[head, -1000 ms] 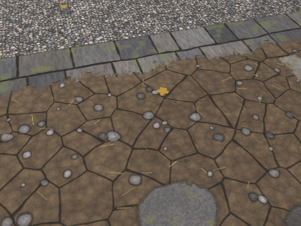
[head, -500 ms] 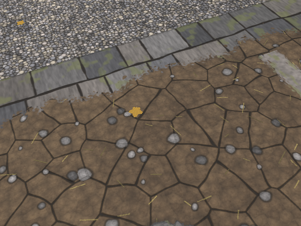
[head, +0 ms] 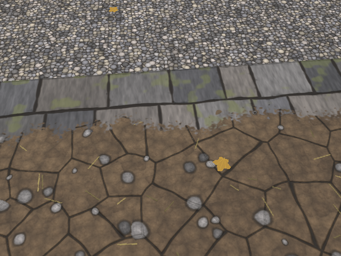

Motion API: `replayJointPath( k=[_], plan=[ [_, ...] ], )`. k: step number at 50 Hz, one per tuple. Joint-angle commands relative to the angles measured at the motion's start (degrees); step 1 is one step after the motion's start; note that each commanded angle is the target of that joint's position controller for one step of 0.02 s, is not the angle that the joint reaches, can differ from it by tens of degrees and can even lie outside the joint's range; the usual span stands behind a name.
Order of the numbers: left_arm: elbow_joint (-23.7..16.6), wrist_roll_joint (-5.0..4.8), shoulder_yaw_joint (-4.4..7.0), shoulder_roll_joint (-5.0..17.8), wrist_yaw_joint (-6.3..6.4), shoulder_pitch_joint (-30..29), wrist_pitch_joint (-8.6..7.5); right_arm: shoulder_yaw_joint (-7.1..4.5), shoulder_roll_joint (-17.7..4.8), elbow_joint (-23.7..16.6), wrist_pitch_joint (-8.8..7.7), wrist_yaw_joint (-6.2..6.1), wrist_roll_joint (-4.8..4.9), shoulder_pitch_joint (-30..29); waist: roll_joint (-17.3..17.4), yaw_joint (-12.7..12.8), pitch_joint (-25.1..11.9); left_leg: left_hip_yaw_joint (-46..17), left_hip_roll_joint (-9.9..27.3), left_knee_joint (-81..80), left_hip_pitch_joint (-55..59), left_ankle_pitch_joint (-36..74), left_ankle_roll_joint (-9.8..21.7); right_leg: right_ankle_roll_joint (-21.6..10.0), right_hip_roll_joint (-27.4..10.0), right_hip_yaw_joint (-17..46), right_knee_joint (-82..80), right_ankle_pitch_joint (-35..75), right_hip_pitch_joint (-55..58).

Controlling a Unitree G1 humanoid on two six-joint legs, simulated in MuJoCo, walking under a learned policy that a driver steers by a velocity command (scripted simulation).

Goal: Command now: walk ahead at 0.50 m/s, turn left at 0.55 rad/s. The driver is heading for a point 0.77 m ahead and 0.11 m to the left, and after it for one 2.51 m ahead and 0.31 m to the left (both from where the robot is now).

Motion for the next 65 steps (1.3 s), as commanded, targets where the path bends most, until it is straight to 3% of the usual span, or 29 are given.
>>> replayJointPath(
  k=[1, 3, 7, 11, 14, 17, 19, 20, 21, 22, 23, 25, 26, 28, 33, 37, 41, 43, 45, 46, 47, 48, 49, 51, 53, 57, 60, 62, 65],
  plan=[
    [-8.5, 0.17, 1.03, 7.2, -0.1, -5.4, -3.78, -2.39, -7.5, -2.3, -0.91, -0.67, 0.12, 8.4, -2.1, -3.2, -10.0, -30.9, 17.5, -19.4, 31.7, 8.4, 12.1, -1.2, -3.3, 7.2, 5.3, 6.0, -30.0],
    [-8.3, 1.58, 1.8, 7.9, 0.0, -3.4, -2.25, -1.72, -5.9, -3.9, -0.89, -1.01, -0.7, 4.8, -0.5, 0.2, -7.5, -25.4, 14.5, -21.9, 21.5, 15.5, 11.2, 0.0, -5.1, 7.1, 0.0, 8.8, -23.0],
    [-9.6, 2.46, 0.96, 4.9, 0.37, -6.6, -0.49, -2.34, -8.3, -2.6, -1.11, -2.27, -0.28, 6.7, 0.6, 0.1, -4.8, -18.7, 11.5, -23.3, 13.5, 22.3, 10.4, 3.4, -4.1, 4.3, -11.6, 15.6, -21.8],
    [-11.5, 1.9, 0.04, 3.1, -0.21, -15.8, -0.82, -2.4, -8.8, -1.3, -0.15, -3.17, 0.43, 9.9, 4.0, -3.7, -4.3, -16.3, 7.8, -21.1, 11.9, 14.7, 6.3, 3.7, -0.2, 3.4, -30.0, 30.2, -17.3],
    [-12.8, 0.99, 0.43, 4.5, -1.03, -19.8, -1.5, -2.48, -9.2, -0.4, 0.32, -3.27, 0.68, 12.4, 5.2, -5.3, -4.3, -20.9, 9.6, -18.7, 15.0, 9.7, 5.5, 3.1, 1.5, 4.4, -36.1, 31.1, -15.5],
    [-13.0, 0.72, 1.57, 6.9, -1.6, -19.0, -2.38, -2.45, -8.8, -0.2, 0.77, -3.58, 0.68, 12.3, 6.9, -4.0, -4.5, -26.8, 11.7, -14.2, 19.8, 7.6, 4.4, 1.0, 2.1, 5.8, -40.0, 25.2, -13.1],
    [-11.3, 0.83, 2.77, 8.4, -1.27, -11.6, -2.98, -2.07, -7.5, -1.0, 0.97, -3.59, 0.46, 10.3, 7.9, 0.3, -6.8, -26.9, 9.6, -8.1, 19.2, 11.4, 2.4, -1.7, 2.1, 4.6, -43.8, 24.3, -2.8],
    [-10.5, 1.81, 3.67, 10.7, -0.82, -4.2, -3.26, -0.99, -4.5, -2.0, 0.7, -3.32, -0.04, 9.5, 5.1, 4.0, -13.3, -23.6, 6.7, 3.7, 14.4, 9.8, 0.3, -5.1, -4.5, 9.8, -42.6, 23.6, 10.4],
    [-9.7, 2.91, 4.79, 15.5, -0.39, 3.6, -2.94, 0.19, -0.8, -3.3, 0.29, -3.41, 0.12, 15.2, -7.4, 3.6, -21.9, -15.5, -1.0, 23.1, -2.5, -8.1, -4.1, -12.7, -17.7, 29.4, -43.5, 18.6, 31.5],
    [-7.9, 1.7, 4.8, 14.3, -1.03, 5.8, -2.28, 0.26, -3.3, -3.7, -0.07, -3.45, 1.42, 18.8, -19.5, 2.5, -23.4, -13.4, -0.1, 34.8, -15.9, -23.4, -5.4, -17.4, -24.4, 48.8, -49.1, 3.9, 35.7],
    [-9.1, 1.09, 3.48, 8.9, -0.83, 2.9, -1.9, -1.05, -8.5, -2.7, 0.28, -3.48, 1.71, 15.1, -10.8, 3.8, -15.2, -14.3, 3.4, 39.7, -19.5, -18.3, -6.1, -14.9, -22.1, 42.7, -50.9, -3.0, 28.9],
    [-9.3, 1.48, 2.22, 5.8, -0.55, -2.3, -0.94, -1.49, -8.6, -4.3, 0.88, -3.26, 0.17, 7.6, -4.1, 2.7, -5.5, -11.1, 7.0, 37.6, -17.2, -10.1, -6.5, -11.2, -16.5, 26.6, -52.8, 7.8, 14.6],
    [-8.9, 1.71, 1.82, 4.8, -0.5, -3.6, -0.9, -1.66, -7.7, -4.7, 1.06, -2.95, 0.07, 6.8, -4.8, 1.4, -3.4, -10.9, 8.6, 35.1, -15.3, -7.9, -6.4, -10.5, -14.3, 21.6, -54.3, 12.5, 10.3],
    [-7.9, 1.65, 1.85, 4.7, -0.56, -4.2, -1.3, -1.25, -5.0, -4.6, 1.66, -2.47, 0.69, 8.0, -6.8, 0.1, -2.7, -9.2, 9.8, 32.9, -12.1, -6.0, -6.6, -10.3, -12.4, 14.8, -57.0, 17.7, 6.0],
    [-4.4, 1.62, 2.78, 7.9, -0.66, -2.2, -1.71, -0.38, -2.8, -5.9, 1.82, -2.34, 0.12, 3.7, -4.0, 0.6, -2.3, -9.0, 10.5, 22.1, -14.8, 2.4, -7.7, -12.0, -13.1, 6.2, -59.2, 28.8, 7.9],
    [-2.2, 0.62, 2.74, 9.3, -0.72, -0.5, -0.9, 0.6, -1.3, -7.0, 0.5, -0.99, 0.01, -3.6, -3.4, 2.9, -0.7, -5.0, 9.2, 6.8, -10.5, 11.1, -6.8, -10.7, -11.5, 0.2, -59.4, 30.1, 8.9],
    [0.6, -0.63, 3.03, 11.4, -0.89, 3.5, 0.28, 0.68, -1.9, -9.4, -0.02, 0.1, 0.4, -9.0, -4.3, 3.9, 1.1, -2.3, 8.0, -1.0, -8.6, 6.9, -4.9, -10.1, -14.3, 0.4, -58.0, 32.4, 14.3],
    [1.5, -1.04, 3.21, 12.5, -0.73, 3.4, 1.01, -0.01, -3.5, -9.5, -0.14, 0.24, 0.07, -7.4, -5.7, 1.7, -0.3, -0.6, 6.0, -4.1, -3.9, 2.4, -2.8, -9.2, -15.0, -0.4, -53.5, 44.0, 16.9],
    [2.0, -1.01, 2.68, 12.0, -0.29, 3.0, 1.53, -2.46, -7.7, -5.3, -0.02, -0.39, -0.42, 6.5, -5.1, -6.1, -9.0, 2.0, 2.3, -8.3, 17.9, 6.1, 0.2, -6.4, -11.4, -4.9, -36.7, 58.0, 12.6],
    [0.7, 0.4, 1.24, 9.0, -0.19, 3.1, 1.24, -3.89, -12.0, -3.3, 0.36, -1.42, -0.96, 16.7, 0.5, -10.2, -16.7, -10.0, 12.4, -6.0, 36.8, 9.3, 3.7, -4.0, -8.7, -5.5, -19.0, 41.2, -1.3],
    [-0.8, 0.98, -1.26, 1.6, -0.98, 9.4, 0.07, -4.25, -17.1, -3.2, 0.25, -1.72, -1.31, 17.4, 15.3, -5.3, -24.7, -38.7, 27.8, -12.3, 52.4, 1.3, 13.2, -0.9, 1.8, -1.3, 1.1, -4.2, -22.6],
    [0.2, -0.87, 0.41, 8.0, -1.25, 5.0, -0.9, -3.08, -11.4, -3.3, -0.12, -1.63, -1.21, 18.4, 8.2, -8.9, -25.4, -41.9, 27.8, -16.6, 49.8, -2.6, 12.2, -1.4, 0.6, 7.9, 7.5, -6.1, -27.6],
    [-1.8, -2.29, 1.17, 9.9, -1.33, 0.0, -1.16, -2.21, -9.5, -2.7, -0.54, -1.56, -1.22, 15.3, 7.2, -8.0, -15.9, -31.6, 25.8, -17.4, 42.6, 1.6, 9.4, -2.0, -1.7, 7.2, 7.7, -1.4, -31.1],
    [-1.8, -0.64, 1.25, 8.5, -0.84, -2.3, -0.51, -1.08, -5.5, -2.4, -1.14, -1.21, -1.05, 8.4, 4.3, -3.8, -8.2, -19.2, 20.7, -20.5, 28.8, 9.1, 6.4, -1.3, -5.6, 6.0, 1.4, 7.1, -27.3],
    [-0.6, -0.71, 1.29, 6.5, -0.83, 1.2, 1.28, -0.93, -3.9, -1.9, -2.26, -1.11, -1.53, 5.8, 5.6, -0.7, -6.8, -13.6, 19.0, -25.0, 21.9, 10.5, 5.5, -0.5, -6.8, 6.6, -0.5, 11.9, -21.2],
    [-1.4, 0.1, 1.3, 4.1, -0.13, -0.1, 3.01, -1.45, -5.1, 0.4, -3.37, -2.15, -2.36, 3.6, 3.7, 1.4, -2.6, -2.3, 18.4, -25.9, 17.4, 33.6, 4.7, 1.9, -4.7, 6.8, -7.2, 17.4, -21.8],
    [-3.4, 0.7, 0.71, 2.6, -1.15, -5.0, 2.8, -1.64, -6.2, 1.0, -2.48, -3.55, -2.08, 2.5, 4.1, 0.0, -2.2, 4.9, 15.7, -25.2, 16.9, 34.0, 2.7, 1.8, -3.7, 3.1, -20.6, 28.2, -18.8],
    [-5.4, 1.0, 0.38, 1.9, -2.18, -8.8, 2.77, -1.97, -7.5, 2.0, -1.74, -4.28, -1.67, 4.2, 3.6, -1.8, -2.8, 5.9, 16.7, -23.9, 19.5, 34.6, 2.6, 1.4, -2.9, 1.5, -26.6, 31.7, -17.7],
    [-7.8, 0.98, 1.11, 3.7, -3.51, -10.3, 3.11, -2.56, -8.8, 2.9, -0.28, -4.79, -0.55, 4.6, 4.1, -2.0, -3.7, 5.6, 19.4, -19.6, 25.2, 35.3, 2.1, -0.3, -2.4, 0.7, -30.5, 27.4, -18.3]
  ],
)
Keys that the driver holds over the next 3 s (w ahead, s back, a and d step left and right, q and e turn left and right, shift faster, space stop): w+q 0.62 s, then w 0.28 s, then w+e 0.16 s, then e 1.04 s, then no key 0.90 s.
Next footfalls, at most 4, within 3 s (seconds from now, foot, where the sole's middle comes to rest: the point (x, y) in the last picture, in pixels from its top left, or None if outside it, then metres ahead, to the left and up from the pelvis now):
0.40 right None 0.42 -0.11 -0.75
0.92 left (116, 221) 0.56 0.25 -0.75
1.40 right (149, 157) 0.85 0.14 -0.75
1.84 left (99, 168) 0.79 0.35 -0.75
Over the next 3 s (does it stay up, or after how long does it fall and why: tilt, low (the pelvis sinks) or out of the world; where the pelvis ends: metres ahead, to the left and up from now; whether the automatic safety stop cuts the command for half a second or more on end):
stays up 0.71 0.22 0.02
